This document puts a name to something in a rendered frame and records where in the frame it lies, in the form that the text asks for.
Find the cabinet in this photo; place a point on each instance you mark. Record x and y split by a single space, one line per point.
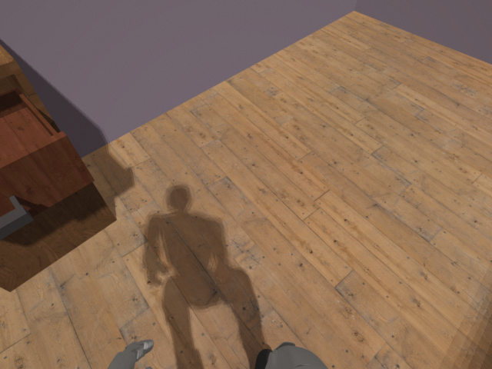
57 230

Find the handle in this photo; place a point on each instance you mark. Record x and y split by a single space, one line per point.
15 219

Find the right robot foot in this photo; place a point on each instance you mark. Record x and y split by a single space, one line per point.
262 359

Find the drawer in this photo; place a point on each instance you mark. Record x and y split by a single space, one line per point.
39 166

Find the left robot hand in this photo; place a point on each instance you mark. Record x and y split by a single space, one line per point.
132 353

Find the right robot thigh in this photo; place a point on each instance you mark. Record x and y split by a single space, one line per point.
292 357

